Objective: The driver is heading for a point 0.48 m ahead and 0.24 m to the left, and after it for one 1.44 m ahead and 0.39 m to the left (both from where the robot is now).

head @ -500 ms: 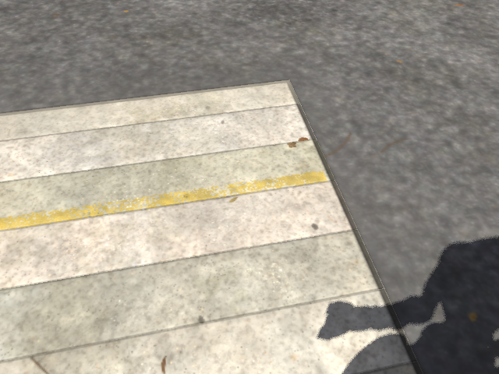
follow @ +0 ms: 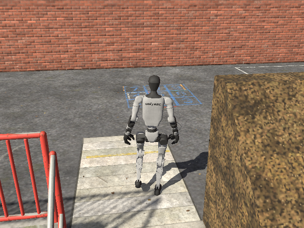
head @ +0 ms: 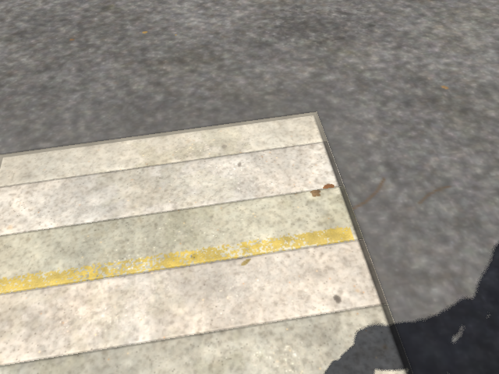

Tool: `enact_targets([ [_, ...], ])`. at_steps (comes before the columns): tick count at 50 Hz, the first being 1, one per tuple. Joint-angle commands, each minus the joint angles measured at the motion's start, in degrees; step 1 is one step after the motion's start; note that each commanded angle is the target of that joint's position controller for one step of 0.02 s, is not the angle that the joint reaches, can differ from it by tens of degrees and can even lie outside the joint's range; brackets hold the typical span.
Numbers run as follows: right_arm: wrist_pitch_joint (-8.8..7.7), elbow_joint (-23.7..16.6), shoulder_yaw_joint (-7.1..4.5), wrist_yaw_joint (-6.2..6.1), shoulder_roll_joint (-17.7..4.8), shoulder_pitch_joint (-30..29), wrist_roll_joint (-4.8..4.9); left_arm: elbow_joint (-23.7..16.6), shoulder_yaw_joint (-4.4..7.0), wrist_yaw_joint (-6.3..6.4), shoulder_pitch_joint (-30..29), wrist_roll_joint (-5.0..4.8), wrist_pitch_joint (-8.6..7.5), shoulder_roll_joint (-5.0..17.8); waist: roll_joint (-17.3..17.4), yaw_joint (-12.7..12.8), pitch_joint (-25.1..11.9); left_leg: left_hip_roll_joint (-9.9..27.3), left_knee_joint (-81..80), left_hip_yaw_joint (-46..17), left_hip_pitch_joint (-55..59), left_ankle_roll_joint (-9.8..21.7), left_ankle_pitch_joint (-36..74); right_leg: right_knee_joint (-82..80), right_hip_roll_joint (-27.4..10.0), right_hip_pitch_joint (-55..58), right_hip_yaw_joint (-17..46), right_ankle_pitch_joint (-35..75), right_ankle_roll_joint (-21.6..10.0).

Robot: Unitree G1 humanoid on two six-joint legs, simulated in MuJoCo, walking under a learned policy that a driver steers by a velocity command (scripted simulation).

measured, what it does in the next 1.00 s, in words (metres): walks ahead, turning left: left foot, then right foot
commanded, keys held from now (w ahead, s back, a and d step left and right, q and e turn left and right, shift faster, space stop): q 0.54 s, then w+q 0.46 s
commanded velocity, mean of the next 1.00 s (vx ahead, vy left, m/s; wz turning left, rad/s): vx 0.21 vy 0.00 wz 0.53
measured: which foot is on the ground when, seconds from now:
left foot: up 0.00-0.26, down 0.28-0.74, up 0.76-1.00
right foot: down 0.00-0.30, up 0.32-0.72, down 0.74-1.00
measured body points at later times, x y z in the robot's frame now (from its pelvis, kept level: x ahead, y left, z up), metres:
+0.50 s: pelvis +0.13 +0.01 -0.01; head +0.16 +0.03 +0.44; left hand +0.18 +0.29 -0.13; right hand +0.30 -0.22 -0.12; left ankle +0.18 +0.09 -0.74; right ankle +0.16 -0.14 -0.67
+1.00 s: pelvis +0.22 +0.00 +0.00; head +0.24 -0.02 +0.45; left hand +0.09 +0.25 -0.10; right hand +0.48 -0.15 -0.12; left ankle +0.18 +0.16 -0.66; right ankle +0.21 -0.12 -0.74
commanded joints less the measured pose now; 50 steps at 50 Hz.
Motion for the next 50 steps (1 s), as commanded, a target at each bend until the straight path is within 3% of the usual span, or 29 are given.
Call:
enact_targets([
  [1,1.11,-1.20,-0.46,0.03,-1.28,4.62,-0.08,-2.86,1.24,0.40,-0.72,-0.12,-1.30,6.04,-7.62,-2.65,-1.31,1.23,-3.54,0.87,0.40,-1.18,5.05,-8.10,-14.54,1.60,3.71,37.42,-3.75],
  [3,1.28,-2.19,0.03,0.30,-0.46,0.61,0.09,-2.69,0.78,1.05,-1.73,-0.29,-0.79,5.13,-8.24,-1.68,-0.61,0.84,-11.30,3.22,1.32,-1.35,9.89,-7.26,-12.41,1.61,-0.41,38.44,-2.26],
  [5,1.32,-3.92,0.42,0.36,0.67,-4.51,-0.28,-1.52,0.68,1.86,-0.24,-1.13,-0.58,5.59,-7.13,0.20,-0.12,0.27,-18.25,5.10,2.76,-0.90,13.47,-6.39,-13.19,3.04,-1.90,40.34,-2.01],
  [7,1.67,-4.11,0.40,0.63,0.60,-5.58,-0.52,-0.97,0.81,2.15,0.10,-1.19,-0.06,6.87,-7.27,0.91,-0.62,-0.69,-22.70,6.43,3.88,-0.52,14.01,-4.03,-13.83,6.03,-2.70,40.33,-2.69],
  [11,1.26,-5.53,-0.36,0.58,-1.27,-4.57,-0.79,0.01,1.13,3.11,-0.98,-0.86,1.51,8.85,-7.89,0.18,-1.66,-2.23,-27.52,7.12,6.32,1.95,5.77,3.70,-16.87,11.04,-2.16,44.84,-3.14],
  [13,0.61,-4.48,-0.91,0.14,-1.99,0.54,-0.99,0.13,1.50,3.36,-2.30,-1.23,2.30,9.61,-6.01,-1.96,-4.22,-4.66,-34.09,7.85,12.74,4.29,6.20,15.02,-15.83,10.93,-3.66,46.34,-1.88],
  [14,-0.20,-3.24,-1.59,-0.29,-4.13,6.33,-1.43,0.09,1.64,3.21,-1.37,-1.08,2.61,10.09,-1.80,-4.77,-8.15,-2.85,-38.96,3.47,22.05,6.49,19.22,26.82,-13.20,6.16,-4.67,37.48,0.62],
  [15,-0.48,-3.61,-3.39,-1.10,-11.33,8.98,-1.10,-2.55,0.81,2.92,0.61,-0.52,2.81,6.66,8.64,-3.64,-13.30,11.50,-35.02,-13.42,34.42,11.57,51.83,44.10,-7.04,-7.39,-5.31,-1.16,3.50],
  [16,0.56,-4.21,-4.57,-1.68,-14.03,8.48,1.68,-4.63,0.47,2.50,1.68,-0.59,3.86,5.63,14.36,-2.38,-19.92,20.79,-39.77,-32.27,39.72,23.34,57.96,56.91,3.16,-19.01,3.43,-30.02,5.11],
  [17,1.53,-5.97,-4.07,-1.75,-10.57,6.71,2.15,-2.64,0.81,1.80,2.26,1.23,4.70,7.23,2.03,-3.84,-18.01,19.63,-41.94,-27.29,36.77,22.02,43.68,59.31,-1.41,-21.09,9.62,-27.09,5.11],
  [19,2.89,-5.91,-2.45,-2.31,-6.20,-0.53,1.03,-4.08,0.90,1.52,-5.13,0.39,4.79,6.58,-2.74,-1.02,-3.99,12.56,-47.33,-19.35,22.89,16.43,26.16,52.12,-3.93,-23.20,10.19,-18.02,5.65],
  [20,3.05,-6.09,-2.23,-2.37,-5.38,-2.26,1.16,-4.63,1.02,1.55,-5.75,0.83,5.27,6.97,-1.51,0.06,-2.28,9.42,-48.30,-16.77,19.48,14.14,23.39,47.79,-4.57,-21.36,10.16,-15.15,6.08],
  [21,2.95,-6.41,-2.20,-2.16,-5.25,-2.99,0.78,-3.69,0.85,1.39,-3.85,1.20,6.00,6.23,-0.27,0.63,-3.49,7.34,-48.21,-14.52,18.10,13.16,24.22,46.78,-3.71,-18.65,9.18,-13.26,6.34],
  [24,2.24,-6.02,-3.01,-1.40,-7.47,-1.69,0.60,-3.34,0.63,1.00,-2.90,0.44,6.92,5.47,0.78,0.35,-5.71,5.32,-48.15,-13.87,18.54,11.86,21.09,40.13,-2.84,-16.60,9.41,-12.33,7.15],
  [27,2.89,-5.96,-3.61,-1.40,-8.67,-0.46,0.47,-4.31,0.64,1.12,-6.43,0.12,7.18,6.09,3.88,-1.56,-4.89,4.63,-50.27,-17.05,18.27,11.38,4.62,33.86,-2.83,-16.68,10.26,-11.33,7.42],
  [28,3.22,-6.04,-3.81,-1.27,-9.36,-0.15,0.05,-4.71,0.99,1.18,-7.33,0.00,7.06,7.50,5.52,-2.05,-4.84,4.23,-51.61,-18.99,17.73,11.30,-4.57,32.86,-3.04,-16.41,10.46,-11.35,7.91],
  [29,3.55,-6.52,-3.81,-0.89,-9.35,-0.45,-0.17,-5.47,1.25,0.80,-8.05,0.41,6.98,8.18,6.13,-2.38,-5.00,4.11,-52.61,-20.72,17.60,11.55,-11.26,30.43,-2.84,-16.15,10.11,-12.15,8.17],
  [30,4.13,-5.97,-4.08,-0.67,-9.70,0.76,0.45,-6.31,1.26,0.62,-9.76,0.34,6.86,8.21,5.49,-2.30,-4.61,4.04,-53.12,-22.49,16.44,11.46,-15.96,29.21,-2.51,-15.03,10.23,-13.01,8.48],
  [32,4.51,-6.54,-4.48,-0.30,-10.54,0.35,0.12,-6.63,1.05,0.23,-9.53,0.05,6.16,8.01,5.64,-2.20,-4.26,4.32,-53.14,-24.76,15.83,11.46,-20.02,25.54,-1.72,-13.00,9.87,-15.02,8.15],
  [34,4.02,-7.29,-4.60,0.09,-10.62,-1.73,-0.14,-5.83,0.82,0.34,-6.09,-0.52,5.26,7.58,5.47,-0.42,-4.15,3.47,-52.94,-25.54,11.35,10.40,-21.25,18.95,0.04,-4.74,9.14,-17.07,6.13],
  [36,4.08,-8.24,-4.59,0.34,-9.51,-6.23,0.72,-2.91,0.50,0.93,2.93,-0.91,4.64,6.71,3.44,5.16,-1.52,-0.69,-49.87,-23.59,-0.03,5.98,-23.96,3.70,0.73,10.71,8.00,-11.07,2.73],
  [37,3.58,-9.49,-3.94,-0.02,-6.20,-6.88,1.25,-1.93,1.39,2.00,6.82,-0.10,4.22,10.65,-5.91,6.35,0.39,-6.61,-37.30,-17.06,-7.98,2.14,-24.93,-4.88,-7.07,15.69,16.11,-20.35,1.31],
  [38,2.78,-10.19,-2.47,-0.35,-0.81,-3.64,1.83,-3.53,1.96,2.36,5.29,0.45,3.99,15.69,-18.17,3.77,-2.00,-13.85,-17.75,-6.71,-11.91,0.84,-19.54,-11.78,-24.30,16.34,37.51,-35.60,-1.06],
  [39,2.02,-10.63,-3.16,-0.04,-5.57,-6.63,-0.41,-4.15,2.62,2.38,-0.38,1.80,4.07,16.86,-14.16,1.44,4.55,-9.65,-11.78,-8.02,-16.14,0.62,-9.79,-15.87,-26.56,5.92,45.16,-39.54,-4.62],
  [40,1.92,-9.15,-3.99,0.70,-8.40,-5.65,-0.72,-5.00,2.01,2.41,-4.27,1.03,3.66,14.01,-9.96,-1.19,6.65,-7.59,-8.41,-9.31,-13.43,0.80,-4.42,-15.08,-22.81,2.64,39.21,-37.46,-3.65],
  [42,2.08,-5.93,-4.17,2.33,-8.68,0.13,-1.01,-6.01,1.31,1.71,-7.19,0.05,2.69,11.49,-10.13,-3.42,3.52,-7.55,-2.35,-6.13,-9.26,-0.55,0.79,-14.01,-16.44,3.08,27.01,-26.63,-1.03],
  [44,2.56,-5.63,-3.69,3.23,-7.35,-0.44,-0.63,-5.58,0.96,1.17,-4.85,0.07,2.04,9.70,-10.80,-1.74,2.60,-5.81,1.11,-4.23,-9.73,-0.94,3.18,-13.96,-14.59,4.67,20.65,-21.00,-1.24],
  [46,2.22,-7.22,-2.91,3.30,-5.36,-5.25,-0.46,-3.99,1.76,0.76,0.50,0.75,0.91,10.80,-9.77,1.06,4.71,-3.63,-0.24,-2.67,-13.88,-1.72,5.52,-14.45,-15.00,7.78,17.19,-15.49,-1.72],
  [50,1.97,-8.74,-2.28,3.36,-5.07,-12.27,-0.65,-1.46,1.99,0.38,6.22,0.47,0.16,10.03,-8.44,4.74,4.51,-2.20,-8.05,-1.68,-16.22,-2.67,6.98,-12.88,-16.25,15.31,12.63,-2.18,-2.40],
])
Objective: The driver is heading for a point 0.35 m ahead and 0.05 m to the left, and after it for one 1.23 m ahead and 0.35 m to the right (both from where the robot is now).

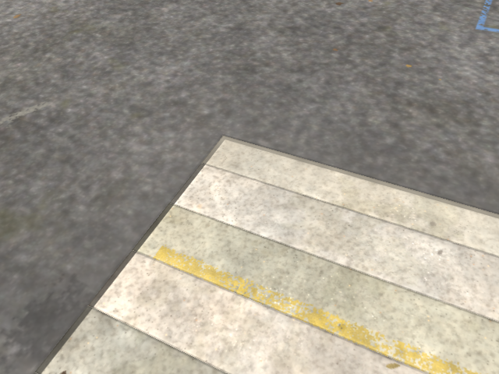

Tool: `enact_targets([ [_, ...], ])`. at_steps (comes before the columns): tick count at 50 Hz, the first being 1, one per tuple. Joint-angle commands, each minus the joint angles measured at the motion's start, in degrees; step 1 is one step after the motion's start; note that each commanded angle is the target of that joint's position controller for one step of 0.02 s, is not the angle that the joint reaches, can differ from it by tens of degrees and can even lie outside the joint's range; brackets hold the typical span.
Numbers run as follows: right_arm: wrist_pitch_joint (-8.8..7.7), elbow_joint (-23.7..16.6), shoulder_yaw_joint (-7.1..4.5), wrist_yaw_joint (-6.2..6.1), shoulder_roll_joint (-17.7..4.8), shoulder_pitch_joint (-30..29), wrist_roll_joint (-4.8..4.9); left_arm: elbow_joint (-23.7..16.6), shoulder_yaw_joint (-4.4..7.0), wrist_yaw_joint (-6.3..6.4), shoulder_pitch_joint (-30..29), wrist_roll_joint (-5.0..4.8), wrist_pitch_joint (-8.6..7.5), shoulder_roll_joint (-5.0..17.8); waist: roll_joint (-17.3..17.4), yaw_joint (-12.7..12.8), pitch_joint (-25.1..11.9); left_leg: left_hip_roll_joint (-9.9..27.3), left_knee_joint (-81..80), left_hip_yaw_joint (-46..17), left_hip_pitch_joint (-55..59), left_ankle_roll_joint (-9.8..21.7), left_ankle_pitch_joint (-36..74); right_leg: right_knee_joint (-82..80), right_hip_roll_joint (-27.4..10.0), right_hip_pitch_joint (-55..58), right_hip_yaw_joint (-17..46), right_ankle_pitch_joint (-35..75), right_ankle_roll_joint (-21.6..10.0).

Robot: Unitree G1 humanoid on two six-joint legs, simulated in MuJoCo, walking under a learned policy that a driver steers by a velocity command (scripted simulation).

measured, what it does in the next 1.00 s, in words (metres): walks ahead: left foot, then right foot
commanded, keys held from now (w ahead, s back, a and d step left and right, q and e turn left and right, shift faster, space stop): w+q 0.24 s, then e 0.76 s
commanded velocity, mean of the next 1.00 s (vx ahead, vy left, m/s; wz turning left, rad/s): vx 0.22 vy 0.00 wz -0.04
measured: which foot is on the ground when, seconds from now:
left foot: up 0.00-0.22, down 0.24-0.72, up 0.74-1.00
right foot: down 0.00-0.24, up 0.26-0.72, down 0.74-1.00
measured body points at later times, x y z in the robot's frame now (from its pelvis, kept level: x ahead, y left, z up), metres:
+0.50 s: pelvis +0.22 +0.08 +0.00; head +0.26 +0.10 +0.45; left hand +0.24 +0.35 -0.14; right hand +0.36 -0.14 -0.12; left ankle +0.19 +0.13 -0.75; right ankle +0.31 -0.05 -0.67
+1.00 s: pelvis +0.33 +0.08 -0.01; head +0.36 +0.06 +0.44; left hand +0.44 +0.36 -0.12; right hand +0.43 -0.19 -0.14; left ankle +0.35 +0.24 -0.69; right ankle +0.39 +0.02 -0.75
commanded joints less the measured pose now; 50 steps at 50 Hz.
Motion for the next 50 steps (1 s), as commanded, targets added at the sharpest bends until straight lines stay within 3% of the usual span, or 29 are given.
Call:
enact_targets([
  [1,-1.04,-6.50,0.55,0.37,-1.28,-10.97,0.10,-1.11,2.05,-0.17,3.50,-0.19,-0.97,7.71,-9.44,2.90,7.92,1.42,-5.67,1.76,-12.20,-0.50,1.37,-7.48,-13.44,6.20,8.03,6.38,-6.25],
  [7,-1.39,-10.07,2.18,1.47,0.33,-17.83,0.02,1.75,2.06,0.25,4.87,-0.14,-0.47,8.40,-10.66,3.37,9.43,2.10,-19.83,10.31,-3.09,3.48,-2.73,-3.66,-14.94,6.53,-0.05,23.31,-5.40],
  [9,-1.51,-9.57,2.00,0.72,-0.17,-14.61,-0.19,2.57,2.11,0.51,4.33,-0.41,-0.01,9.71,-11.34,0.79,6.80,-1.70,-23.18,13.65,6.67,6.33,-6.81,3.72,-14.60,5.67,-3.85,44.30,-4.40],
  [10,-1.75,-8.41,1.48,0.13,-1.10,-9.89,-0.24,3.09,2.21,0.69,4.57,-0.60,0.25,10.77,-11.40,-1.70,3.38,-4.32,-24.41,14.47,13.56,7.89,-8.18,11.65,-14.59,5.40,-5.50,55.44,-4.13],
  [11,-2.30,-5.75,0.66,-0.55,-2.41,-0.84,-0.54,3.13,2.10,0.88,4.01,-1.01,0.53,11.33,-9.89,-6.21,-2.20,-6.10,-28.56,13.64,26.16,9.68,-5.25,23.40,-13.96,1.23,-7.60,55.96,-3.09],
  [12,-2.59,-2.77,-0.78,-1.60,-5.94,9.08,-0.98,1.90,1.68,0.81,3.36,-0.79,0.46,10.37,-5.64,-10.61,-8.54,-0.88,-30.62,4.66,42.38,11.83,-9.21,38.72,-12.75,-10.91,-7.98,40.95,-1.61],
  [13,-2.79,-3.63,-1.63,-2.71,-11.68,9.04,-0.41,-2.39,-0.53,-0.69,4.93,-1.05,0.11,1.60,9.97,-7.03,-14.62,20.29,-34.91,-26.03,59.35,18.49,-11.29,58.49,-4.21,-34.46,-6.78,-14.15,1.57],
  [14,-2.39,-4.47,-1.67,-3.67,-11.39,12.04,1.30,-3.11,0.99,-0.56,-0.05,-0.88,-0.10,7.56,3.15,-10.72,-17.77,24.96,-41.54,-38.43,57.02,20.94,4.69,65.18,-0.77,-37.50,3.05,-14.20,1.49],
  [15,-2.51,-2.57,-1.03,-4.42,-9.34,8.64,1.35,-3.73,1.06,-0.41,-3.81,-1.99,-0.03,7.42,0.15,-8.49,-9.11,22.49,-39.34,-23.68,51.13,19.37,23.19,64.98,-4.06,-39.01,4.96,-7.67,0.95],
  [16,-3.08,-1.98,0.21,-4.61,-5.58,5.85,1.63,-2.90,0.26,-0.36,-3.22,-2.27,-0.30,5.70,-1.10,-5.77,-3.95,19.72,-38.88,-15.15,42.67,17.43,37.05,60.52,-5.20,-35.70,4.89,-5.64,0.66],
  [18,-3.98,-1.55,2.01,-4.56,-1.07,0.06,2.11,0.47,0.24,-0.67,1.63,-0.91,1.61,4.84,-2.38,-0.46,0.03,13.84,-42.26,-4.23,31.92,11.77,42.02,53.37,-6.34,-27.28,5.43,-4.62,0.78],
  [19,-4.67,-1.26,2.39,-4.47,-0.95,-0.02,2.03,1.60,0.23,-0.82,5.32,-0.58,2.70,3.88,0.89,0.92,-0.18,14.81,-42.67,-1.64,28.83,12.39,48.00,52.19,-4.95,-23.68,5.60,-4.56,1.12],
  [21,-5.52,0.24,2.40,-4.41,-1.54,0.33,1.96,2.86,0.56,-1.13,5.66,-0.52,3.45,3.40,1.01,1.38,1.40,13.32,-44.25,2.66,27.40,11.68,50.08,49.83,-2.54,-24.02,6.06,-1.93,1.37],
  [23,-5.65,0.99,2.62,-4.78,-1.63,-0.03,1.37,3.02,0.95,-1.37,3.63,-0.54,3.52,3.29,0.96,1.20,2.09,11.85,-45.16,6.42,28.24,9.76,48.79,46.41,-1.12,-26.09,5.90,2.07,1.23],
  [26,-5.34,1.64,3.12,-5.55,-0.88,-0.99,1.77,1.21,0.73,-1.71,-2.15,-0.31,3.50,2.23,2.39,0.27,3.02,10.51,-45.15,11.19,29.58,7.85,44.53,37.90,-1.15,-27.52,3.66,8.52,0.94],
  [31,-4.38,4.21,2.74,-6.83,-1.95,3.24,1.90,-1.72,0.09,-2.32,-8.45,0.37,3.67,1.17,2.19,-2.90,3.21,13.13,-40.42,12.62,35.53,8.71,44.61,26.07,-0.45,-26.38,0.46,9.65,-0.67],
  [35,-3.11,4.38,1.73,-7.41,-3.87,2.15,1.94,-1.97,0.95,-2.02,-4.05,0.70,3.46,2.87,1.77,-0.83,1.84,14.54,-27.34,12.68,36.04,8.22,50.01,19.91,2.76,-20.02,-0.88,1.35,-4.54],
  [36,-2.80,4.17,1.50,-7.34,-4.31,1.20,1.99,-1.16,1.33,-1.71,0.18,0.76,2.86,3.35,-0.58,1.85,-0.18,12.71,-18.41,14.18,33.90,6.64,46.21,13.97,3.37,-14.10,-0.05,7.17,-6.14],
  [37,-2.85,2.80,1.36,-7.15,-4.60,1.41,2.03,-1.21,2.75,-1.05,4.76,0.82,2.15,8.53,-7.49,4.53,-4.37,7.55,-1.94,15.80,25.69,3.40,27.45,10.43,-4.43,-4.16,11.57,31.96,-10.25],
  [38,-2.21,0.32,2.58,-6.35,1.40,5.32,1.98,-1.63,4.43,-0.37,3.41,-0.23,2.60,15.20,-18.86,-0.71,-8.17,-5.88,16.29,13.63,7.75,0.47,-28.61,11.42,-20.12,6.73,33.32,65.77,-21.69],
  [39,-1.14,1.18,2.94,-6.09,0.52,5.86,0.38,-2.00,4.50,-0.42,4.00,-2.91,3.27,13.96,-11.81,0.88,-14.18,-2.55,19.10,1.87,7.89,0.32,-28.34,7.97,-21.04,5.01,35.83,50.81,-24.22],
  [40,-0.74,0.76,2.59,-6.08,-0.86,2.66,0.98,-2.98,3.99,-0.09,-0.58,-2.21,4.12,11.25,-8.24,0.10,-6.58,-0.88,19.61,1.33,5.15,0.04,-24.29,5.39,-18.83,-1.68,32.41,34.90,-22.92],
  [41,-0.80,0.23,2.26,-6.22,-1.94,-0.31,1.04,-3.64,2.94,0.08,-4.89,-1.75,5.05,8.01,-4.00,-1.11,-0.23,0.89,15.01,1.58,3.78,-0.22,-20.01,2.30,-15.41,-7.79,28.74,23.69,-19.70],
  [42,-0.63,-0.20,1.99,-6.32,-2.65,-1.50,0.60,-4.26,2.42,0.13,-7.68,-1.74,5.54,6.42,-3.74,-2.21,2.31,1.83,10.52,1.92,4.30,-0.69,-16.99,0.68,-12.15,-10.95,26.08,18.33,-16.78],
  [44,0.62,0.55,2.28,-6.16,-1.42,1.22,0.12,-4.65,2.44,-0.01,-9.00,-1.27,5.63,6.53,-5.88,-3.22,0.84,0.93,6.81,3.10,8.50,-1.68,-13.95,0.55,-8.32,-13.78,21.94,18.84,-14.52],
  [46,1.04,0.54,2.60,-6.10,-0.30,2.14,0.85,-4.43,3.01,-0.39,-8.26,-1.03,5.19,8.12,-6.01,-3.14,-0.95,0.64,2.01,2.99,9.19,-2.47,-13.50,1.08,-7.05,-12.70,21.43,18.75,-13.53],
  [50,1.40,-0.85,2.45,-6.44,-1.16,-1.23,1.14,-4.81,3.73,-0.50,-7.77,-0.70,5.85,9.53,-9.09,-1.02,-0.96,0.83,-5.59,1.97,7.99,-3.28,-12.37,-0.76,-6.28,-11.81,25.63,1.95,-12.40],
])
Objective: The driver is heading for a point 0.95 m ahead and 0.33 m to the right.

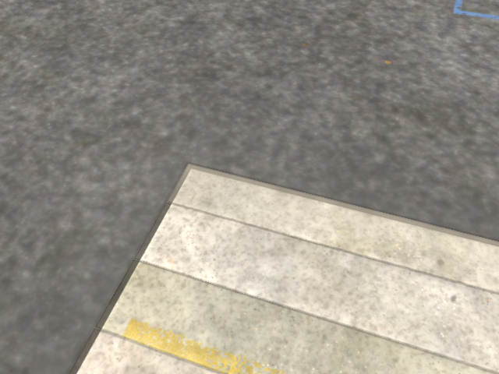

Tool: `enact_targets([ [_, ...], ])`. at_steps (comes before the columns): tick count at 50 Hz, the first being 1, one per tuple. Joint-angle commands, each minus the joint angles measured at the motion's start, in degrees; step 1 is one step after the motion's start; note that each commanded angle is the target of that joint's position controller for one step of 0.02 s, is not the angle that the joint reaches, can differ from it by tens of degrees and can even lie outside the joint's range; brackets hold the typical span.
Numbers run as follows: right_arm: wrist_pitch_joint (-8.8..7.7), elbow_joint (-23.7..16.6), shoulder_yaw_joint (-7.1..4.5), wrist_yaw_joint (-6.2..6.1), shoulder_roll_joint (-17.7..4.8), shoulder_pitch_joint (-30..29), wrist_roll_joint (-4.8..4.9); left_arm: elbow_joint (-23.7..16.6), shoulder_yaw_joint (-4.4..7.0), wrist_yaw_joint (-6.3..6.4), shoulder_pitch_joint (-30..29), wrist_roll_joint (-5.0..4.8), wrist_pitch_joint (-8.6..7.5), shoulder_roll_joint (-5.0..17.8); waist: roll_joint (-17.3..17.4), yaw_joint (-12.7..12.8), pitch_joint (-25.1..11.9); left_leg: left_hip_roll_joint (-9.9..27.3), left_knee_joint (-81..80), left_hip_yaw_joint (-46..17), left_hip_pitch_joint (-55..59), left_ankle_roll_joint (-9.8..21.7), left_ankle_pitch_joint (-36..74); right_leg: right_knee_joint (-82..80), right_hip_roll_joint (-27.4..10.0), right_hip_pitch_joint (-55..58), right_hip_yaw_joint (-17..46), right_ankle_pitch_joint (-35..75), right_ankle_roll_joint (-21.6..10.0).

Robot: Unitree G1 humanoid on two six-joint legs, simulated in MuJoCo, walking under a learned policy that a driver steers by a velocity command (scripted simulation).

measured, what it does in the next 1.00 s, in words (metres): steps on the spot, turning right: left foot, then right foot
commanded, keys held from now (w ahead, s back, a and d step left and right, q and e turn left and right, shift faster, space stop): e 0.66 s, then no key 0.34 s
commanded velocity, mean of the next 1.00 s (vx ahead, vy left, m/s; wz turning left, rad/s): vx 0.01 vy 0.00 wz -0.49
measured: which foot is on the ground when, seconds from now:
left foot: up 0.00-0.22, down 0.24-0.68, up 0.70-1.00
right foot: down 0.00-0.24, up 0.26-0.66, down 0.68-1.00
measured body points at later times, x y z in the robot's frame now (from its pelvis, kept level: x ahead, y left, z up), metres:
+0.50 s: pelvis +0.01 +0.05 +0.01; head +0.05 +0.07 +0.46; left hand +0.20 +0.29 -0.12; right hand +0.05 -0.24 -0.09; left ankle +0.03 +0.15 -0.74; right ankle -0.05 -0.06 -0.66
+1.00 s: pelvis +0.00 +0.01 +0.01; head +0.01 -0.01 +0.46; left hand +0.24 +0.17 -0.10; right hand -0.07 -0.26 -0.13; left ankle +0.07 +0.14 -0.70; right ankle -0.04 -0.05 -0.74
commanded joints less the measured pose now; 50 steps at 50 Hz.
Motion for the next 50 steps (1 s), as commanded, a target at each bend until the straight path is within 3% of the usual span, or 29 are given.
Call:
enact_targets([
  [1,0.01,-2.95,-1.17,-0.32,-4.66,1.75,0.20,-3.26,2.45,0.05,1.60,0.34,0.05,8.75,-7.55,0.41,-6.41,-1.03,-4.10,0.94,0.22,-0.72,1.13,-10.71,-13.50,5.34,18.62,-10.12,-7.69],
  [7,-1.40,-3.99,-1.06,-0.75,-5.09,1.91,1.13,-4.08,3.00,-0.54,-0.12,0.93,0.57,9.24,-8.73,0.72,-6.55,-3.35,-14.04,0.45,5.86,1.10,-0.94,-8.95,-13.13,5.01,24.54,-8.36,-6.50],
  [10,-2.42,-3.08,-1.02,-1.24,-5.13,7.63,1.60,-4.46,3.03,-0.82,-2.88,0.27,0.86,8.92,-8.90,-2.34,-6.62,-5.04,-28.56,0.96,15.76,3.51,2.34,-6.97,-11.19,1.97,26.12,-6.06,-3.24],
  [11,-2.85,-2.56,-1.33,-1.68,-6.15,9.91,1.25,-4.71,2.79,-0.63,-3.63,-0.38,0.80,8.07,-7.27,-3.61,-6.13,-3.12,-37.23,-0.29,21.33,4.38,5.60,-5.08,-8.56,-1.73,24.57,-11.03,-0.21],
  [12,-3.06,-3.43,-2.32,-2.19,-11.13,8.97,0.30,-5.09,1.98,-0.39,-1.14,-0.92,0.59,4.66,2.74,-1.60,-6.14,8.77,-44.89,-12.04,24.67,6.95,-1.55,4.62,-2.91,-6.79,17.86,-21.16,3.44],
  [13,-2.78,-6.07,-3.12,-2.03,-15.69,2.82,-0.26,-5.79,2.16,0.00,-1.18,-0.83,0.10,4.39,12.73,-0.89,-3.22,21.05,-48.95,-27.12,21.57,12.51,-2.16,18.07,6.42,-15.98,3.71,-24.92,5.32],
  [14,-2.65,-5.70,-2.84,-1.60,-13.21,2.76,-0.93,-5.27,3.13,0.02,-2.71,1.50,-0.13,9.00,7.27,-0.88,-1.95,21.71,-45.87,-23.39,15.87,15.56,8.05,28.26,0.48,-13.36,3.72,-23.97,6.01],
  [15,-2.84,-6.17,-1.70,-1.33,-9.18,0.63,-0.46,-4.16,3.47,-0.41,-1.44,1.34,-0.04,9.04,4.15,0.88,-2.20,17.68,-43.76,-17.12,14.78,14.66,15.51,33.16,0.10,-11.03,3.93,-20.89,6.05],
  [16,-2.94,-6.51,-1.27,-1.11,-7.65,-1.11,-0.14,-3.03,3.33,-0.82,0.60,1.24,0.43,8.20,3.76,2.06,-2.22,13.93,-42.27,-10.80,15.30,13.01,20.86,37.36,-0.02,-10.60,3.37,-18.08,6.48],
  [18,-2.97,-7.37,-1.09,-1.21,-7.13,-1.27,-0.04,-2.11,3.04,-1.83,2.57,0.91,1.36,7.70,7.18,1.74,-3.77,11.07,-39.92,-4.37,19.75,12.34,29.72,42.45,-0.58,-12.50,1.32,-16.56,7.73],
  [22,-2.83,-5.75,-1.94,-1.02,-8.46,6.21,-0.01,-4.35,1.91,-2.59,-3.46,0.28,1.99,6.15,7.01,-2.89,-4.18,12.95,-37.18,-1.96,29.14,13.90,38.48,36.70,-2.75,-16.23,-0.91,-17.31,9.77],
  [24,-2.77,-5.19,-2.46,-0.87,-9.37,7.68,-0.07,-5.17,1.47,-2.85,-5.07,0.15,2.23,5.61,7.94,-3.88,-4.42,14.23,-36.50,-1.26,30.85,14.37,39.55,32.28,-3.74,-15.12,-1.81,-18.44,9.83],
  [29,-2.62,-4.95,-3.31,0.36,-11.15,6.08,-0.29,-7.00,0.51,-3.08,-6.37,-0.62,2.21,4.70,9.99,-3.79,-4.99,15.15,-34.08,3.23,25.59,13.51,40.41,19.53,-4.65,-3.53,-6.52,-20.55,7.36],
  [32,-2.30,-4.47,-3.75,0.78,-12.07,5.40,0.32,-7.48,0.44,-2.75,-4.83,-0.63,1.60,4.77,9.75,-2.42,-5.66,15.66,-29.74,4.75,23.80,11.60,38.74,9.30,-3.95,2.50,-8.24,-16.67,5.28],
  [33,-2.06,-4.25,-3.81,0.77,-12.01,4.83,0.85,-7.00,0.39,-2.38,-2.88,-0.07,1.03,4.65,7.71,-0.63,-6.15,14.75,-25.80,6.83,21.00,9.30,34.30,1.33,-3.37,7.50,-8.20,-9.97,4.40],
  [34,-1.89,-3.57,-3.59,0.88,-10.91,7.15,0.74,-6.49,0.79,-1.70,-0.94,0.88,0.18,6.74,1.23,0.21,-7.52,12.54,-18.22,9.47,14.60,5.94,25.30,-5.96,-6.08,15.38,-1.43,-3.88,3.23],
  [35,-1.31,-5.68,-2.06,1.25,-5.00,9.54,-0.47,-7.61,1.70,-1.06,-0.07,1.25,-0.72,13.10,-15.53,-1.92,-8.92,6.17,-3.43,13.51,0.56,1.74,-8.95,-7.70,-24.01,23.75,20.68,14.79,-0.35],
  [36,-0.29,-8.06,-1.79,0.39,-6.05,3.56,-0.12,-7.17,3.01,-0.84,4.45,-0.31,-0.81,16.43,-16.48,3.28,-8.92,0.10,3.20,7.18,-4.26,1.11,-15.61,-5.47,-29.81,19.15,25.26,30.30,-10.23],
  [37,0.29,-7.36,-2.16,0.30,-7.61,2.23,0.17,-6.20,2.00,-0.65,4.65,-0.62,-0.77,12.70,-9.74,2.53,-6.99,1.97,7.12,3.92,-4.75,1.16,-12.28,-5.27,-26.83,19.02,20.20,29.90,-11.16],
  [38,0.29,-6.35,-2.22,0.62,-7.44,2.44,0.90,-6.35,0.78,-0.30,0.65,-0.60,-0.67,9.37,-8.26,0.54,-4.08,2.50,6.68,2.96,-3.82,1.36,-7.63,-6.06,-23.21,15.81,15.36,26.34,-9.52],
  [39,0.04,-5.07,-2.39,0.88,-7.87,3.60,1.08,-6.71,0.12,-0.01,-3.23,-0.27,-0.46,7.65,-7.35,-1.47,-3.07,3.05,4.38,2.63,-2.53,1.27,-3.63,-6.81,-19.55,14.78,11.88,23.45,-6.98],
  [41,0.22,-2.90,-2.69,1.38,-8.58,6.93,0.15,-6.65,-0.54,0.57,-4.60,-0.47,-0.70,6.42,-8.17,-2.45,-4.98,1.90,4.37,3.90,0.81,0.67,0.50,-6.59,-16.62,15.13,8.11,27.90,-5.84],
  [43,0.57,-2.04,-2.43,1.72,-7.52,7.66,0.55,-5.90,-0.83,0.56,-3.72,-0.33,-1.22,6.21,-6.61,-2.41,-6.17,1.38,2.21,3.87,2.64,0.39,1.74,-6.91,-16.55,15.50,7.31,26.99,-5.63],
  [50,1.03,-0.85,-1.52,1.02,-5.31,4.51,0.57,-2.58,-1.43,0.59,-1.87,0.70,-1.50,6.30,-8.12,-0.27,-2.73,0.19,-14.54,3.89,9.00,1.57,0.16,-8.27,-16.82,11.28,10.01,10.47,-6.34],
])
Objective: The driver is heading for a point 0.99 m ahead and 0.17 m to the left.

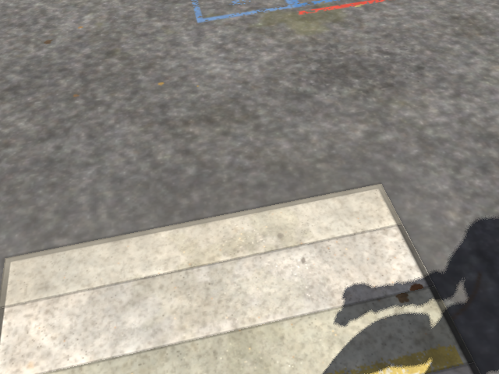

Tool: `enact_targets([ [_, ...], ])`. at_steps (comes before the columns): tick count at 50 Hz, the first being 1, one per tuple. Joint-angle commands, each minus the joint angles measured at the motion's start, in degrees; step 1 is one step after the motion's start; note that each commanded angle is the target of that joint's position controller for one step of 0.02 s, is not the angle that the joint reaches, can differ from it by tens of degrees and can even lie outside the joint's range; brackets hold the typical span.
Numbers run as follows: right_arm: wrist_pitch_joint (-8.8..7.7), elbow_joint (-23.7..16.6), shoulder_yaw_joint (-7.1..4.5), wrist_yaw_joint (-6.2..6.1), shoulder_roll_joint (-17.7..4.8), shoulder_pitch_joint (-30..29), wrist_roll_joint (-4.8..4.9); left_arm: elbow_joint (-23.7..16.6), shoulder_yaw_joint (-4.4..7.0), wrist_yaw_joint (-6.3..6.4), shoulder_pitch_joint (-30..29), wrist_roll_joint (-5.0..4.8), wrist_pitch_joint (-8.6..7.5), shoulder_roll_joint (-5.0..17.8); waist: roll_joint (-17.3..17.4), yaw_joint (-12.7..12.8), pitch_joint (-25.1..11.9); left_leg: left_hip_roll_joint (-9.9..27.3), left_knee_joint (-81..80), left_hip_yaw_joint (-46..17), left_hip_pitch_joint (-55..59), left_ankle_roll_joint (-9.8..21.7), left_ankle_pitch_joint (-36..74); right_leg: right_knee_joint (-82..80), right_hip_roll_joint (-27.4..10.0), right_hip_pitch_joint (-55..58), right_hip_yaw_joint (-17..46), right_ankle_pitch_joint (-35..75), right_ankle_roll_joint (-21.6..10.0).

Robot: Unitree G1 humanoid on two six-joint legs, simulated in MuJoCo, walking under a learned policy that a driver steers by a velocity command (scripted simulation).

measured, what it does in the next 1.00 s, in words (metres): walks ahead: left foot, then left foot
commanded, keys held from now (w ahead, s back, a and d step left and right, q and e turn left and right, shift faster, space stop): no key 0.14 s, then w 0.36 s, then no key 0.48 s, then w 0.02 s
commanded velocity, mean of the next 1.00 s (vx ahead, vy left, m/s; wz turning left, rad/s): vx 0.17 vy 0.00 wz -0.04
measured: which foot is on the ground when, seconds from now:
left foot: up 0.00-0.10, down 0.12-0.40, up 0.42-0.76, down 0.78-1.00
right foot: down 0.00-0.78, up 0.80-1.00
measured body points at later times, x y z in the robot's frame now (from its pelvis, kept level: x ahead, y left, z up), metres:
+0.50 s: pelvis +0.07 +0.00 +0.00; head +0.07 -0.02 +0.45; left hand +0.07 +0.27 -0.13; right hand +0.14 -0.27 -0.14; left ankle +0.03 +0.12 -0.70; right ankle +0.02 -0.08 -0.74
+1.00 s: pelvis +0.21 +0.03 -0.01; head +0.23 +0.04 +0.44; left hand +0.24 +0.26 -0.17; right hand +0.26 -0.21 -0.15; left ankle +0.28 +0.09 -0.74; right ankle +0.18 -0.10 -0.71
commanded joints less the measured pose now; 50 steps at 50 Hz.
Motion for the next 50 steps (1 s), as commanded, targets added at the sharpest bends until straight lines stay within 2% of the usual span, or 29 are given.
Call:
enact_targets([
  [1,-0.79,-2.56,-0.57,-0.61,-3.44,-0.81,0.18,-1.21,2.02,0.21,1.20,0.45,-0.61,8.65,-8.84,1.81,-2.53,-1.06,-6.24,0.51,2.74,0.89,-1.03,-5.17,-15.05,0.28,11.88,15.61,-7.71],
  [5,-2.22,-0.15,0.27,-1.46,-1.76,2.59,0.10,0.42,1.19,0.70,-1.13,-0.32,-0.75,7.48,-5.54,-1.45,-3.24,-1.03,-25.39,0.05,15.11,2.59,11.71,-1.88,-13.62,-4.57,12.71,13.28,-4.54],
  [6,-3.12,0.33,0.31,-1.77,-3.03,3.22,-0.56,0.70,0.48,0.73,-0.20,-0.35,-1.21,5.67,-2.91,-1.09,-4.76,3.30,-28.41,-5.08,20.66,3.06,16.60,-1.07,-12.25,-7.34,12.42,9.88,-1.87],
  [7,-3.86,-0.05,-0.26,-1.81,-7.43,0.94,-0.72,1.15,0.43,0.43,3.36,-0.58,-1.41,4.75,3.22,2.72,-4.23,9.04,-27.84,-11.48,19.90,5.05,23.01,-0.22,-7.08,-8.29,8.14,3.69,-0.02],
  [8,-4.04,0.77,-0.28,-1.00,-6.75,0.13,0.06,3.21,0.49,0.54,3.98,-0.40,-0.87,5.12,5.30,2.17,-4.96,9.53,-28.25,-11.63,13.87,7.34,13.26,-0.75,-3.60,-2.27,4.84,-3.73,0.20],
  [10,-3.68,1.79,-0.80,-0.31,-6.96,1.88,-0.15,3.82,1.27,0.18,1.26,0.71,-0.51,7.07,7.86,-0.41,-0.45,8.23,-33.03,-14.44,10.94,8.88,-13.52,7.18,-0.48,-5.85,0.87,-12.23,-0.40],
  [12,-3.38,3.00,-1.28,-0.38,-7.81,3.97,-0.23,3.08,1.43,-0.86,-0.30,1.27,-0.79,6.63,9.83,-1.00,4.82,12.58,-38.35,-20.38,8.78,12.23,-24.10,13.25,-0.91,-11.49,-3.11,-14.19,-0.54],
  [15,-4.33,3.28,-1.67,0.00,-7.54,2.92,-0.28,3.72,1.20,-1.58,0.37,0.87,-2.38,5.01,6.22,-0.06,4.80,13.77,-39.12,-20.46,8.85,13.73,-17.89,14.16,-3.29,-11.52,-3.43,-13.76,-0.69],
  [18,-4.97,2.95,-2.13,0.45,-7.31,-1.27,0.59,7.23,1.37,-1.49,7.01,0.35,-3.65,4.10,4.53,3.76,2.84,8.24,-34.02,-12.02,1.77,11.34,-12.88,1.88,-1.02,4.21,-6.46,-6.78,-1.59],
  [19,-5.23,2.65,-1.98,0.49,-6.11,-2.37,0.42,8.96,1.82,-1.12,11.15,0.45,-4.01,5.23,2.24,5.43,2.15,5.98,-28.89,-9.30,-3.90,10.14,-12.76,-0.49,-1.91,11.76,-3.73,-7.57,-1.94],
  [20,-5.73,0.99,-1.09,0.71,-2.85,-5.21,0.08,10.41,2.66,-0.47,17.19,0.80,-4.51,8.61,-6.38,8.12,1.15,1.73,-16.10,-3.62,-11.55,8.00,-9.96,-8.13,-11.28,18.19,10.02,-17.84,-3.67],
  [21,-6.33,-1.59,-0.25,1.11,-0.13,-7.51,0.23,11.30,4.01,-0.37,21.44,0.47,-4.67,13.58,-17.47,9.34,2.21,-4.81,-1.52,3.90,-22.51,6.19,-7.68,-17.75,-23.84,20.34,32.84,-33.04,-8.94],
  [22,-6.50,-1.74,-1.33,1.07,-4.72,-9.27,-0.89,11.68,3.61,-0.33,19.65,0.88,-4.53,11.66,-9.40,7.58,6.46,-1.58,6.32,-1.07,-24.83,6.98,-6.44,-17.71,-26.34,15.93,34.08,-29.80,-11.37],
  [24,-7.17,0.53,-1.21,2.06,-3.80,-5.34,-0.32,10.11,2.85,-0.41,13.49,0.64,-5.28,8.81,-5.31,3.01,5.11,1.21,9.45,-2.69,-22.87,7.17,1.56,-17.04,-21.23,14.68,24.09,-18.90,-8.92],
  [25,-7.31,0.91,-1.23,2.47,-3.75,-5.17,-0.69,10.09,2.61,-0.29,12.64,0.42,-5.69,8.26,-5.25,2.25,3.84,1.99,9.43,-1.82,-21.73,6.63,4.33,-17.45,-19.44,14.95,19.96,-13.40,-7.75],
  [27,-6.94,1.72,-0.85,2.75,-2.51,-4.75,-1.40,11.32,1.74,-0.09,13.39,0.13,-6.28,6.35,-5.73,1.57,2.23,1.30,9.29,0.93,-18.68,4.69,7.00,-14.78,-16.67,14.55,11.44,13.59,-6.62],
  [29,-6.57,1.32,-0.20,2.48,-0.62,-6.33,-1.26,13.23,1.24,0.07,15.46,-0.26,-6.23,5.69,-6.19,1.40,1.17,0.23,6.55,3.28,-16.43,2.96,8.37,-10.49,-15.02,13.69,4.76,36.22,-6.01],
  [33,-6.25,-0.07,1.25,1.74,1.48,-12.18,-0.25,15.43,0.47,0.47,16.60,0.07,-5.28,5.61,-9.09,2.92,1.29,-2.48,-7.12,7.00,-6.47,2.84,14.84,-6.71,-12.27,7.63,-0.44,46.21,-4.06],
  [35,-6.29,1.15,1.11,0.97,0.32,-9.68,-0.03,16.16,0.48,0.66,16.10,-0.07,-5.16,6.13,-9.89,1.98,-0.07,-3.37,-10.08,6.39,-0.82,4.37,16.86,-3.54,-13.29,7.18,0.29,48.74,-3.38],
  [37,-6.83,4.43,0.40,0.09,-1.38,-1.70,-0.34,16.18,0.63,0.91,13.35,-0.63,-5.23,6.66,-8.23,-1.86,-2.49,-4.51,-15.63,5.36,7.44,6.34,19.39,3.91,-13.24,7.15,0.88,49.56,-1.91],
  [38,-7.61,6.40,0.00,-0.30,-2.32,3.38,-0.85,16.36,0.67,0.82,12.65,-1.15,-5.28,6.82,-5.93,-4.39,-4.38,-3.57,-21.33,4.59,14.59,7.13,26.78,11.11,-11.21,5.11,-0.22,43.33,-0.66],
  [39,-8.40,7.92,-0.86,-0.66,-6.27,9.34,-1.70,15.49,0.28,0.89,14.21,-1.46,-5.57,5.47,-0.92,-5.23,-9.57,6.26,-19.07,-4.15,26.29,8.75,46.51,21.74,-8.37,-2.43,-1.38,23.62,0.86],
  [40,-8.27,7.87,-1.32,-0.35,-9.55,11.09,-1.62,17.16,-0.48,1.16,23.70,-2.67,-4.74,0.14,9.97,-1.42,-17.91,22.64,-17.02,-21.18,34.84,18.78,72.79,39.87,-0.46,-9.62,-3.29,-21.80,2.27],
  [41,-7.63,7.59,-1.24,0.03,-8.31,8.91,1.54,18.99,0.64,1.48,24.20,-1.38,-3.14,3.74,5.77,-1.22,-19.63,22.56,-21.72,-24.97,28.29,22.27,61.63,45.19,-0.40,-9.16,1.52,-23.18,2.53],
  [42,-7.20,6.37,-0.46,-0.08,-5.15,2.35,1.98,18.12,0.90,1.21,19.07,0.11,-2.43,4.10,3.15,0.20,-11.49,19.78,-25.91,-21.39,20.29,21.32,45.29,46.89,-2.29,-11.75,1.56,-20.97,2.80],
  [43,-6.97,5.67,0.63,-0.27,-1.79,-2.28,1.46,17.21,0.82,0.84,14.49,0.91,-2.23,3.18,1.56,0.95,-6.00,16.61,-29.29,-17.67,13.85,18.90,36.37,43.83,-3.80,-12.35,1.61,-17.82,2.90],
  [45,-6.90,6.69,1.57,-1.01,0.43,-3.97,0.54,17.46,0.71,0.42,13.21,1.02,-1.18,1.71,2.95,3.17,-2.84,11.75,-32.36,-9.98,5.77,15.04,33.95,35.41,-5.69,-6.74,1.03,-14.23,3.74],
  [48,-7.11,8.65,1.76,-1.16,-0.11,-1.57,-0.43,19.31,0.19,1.07,13.98,0.40,0.15,-0.40,3.13,3.39,-4.83,9.44,-31.75,-6.92,5.33,13.52,31.13,24.76,-4.36,-2.31,-1.17,-15.02,4.41],
  [50,-6.66,9.62,1.10,-1.04,-2.43,0.44,-0.24,19.49,0.24,1.40,12.23,0.49,0.67,0.23,4.18,2.23,-5.94,9.46,-33.93,-8.98,5.60,13.73,13.53,20.17,-3.94,-2.07,-2.33,-14.32,4.16],
])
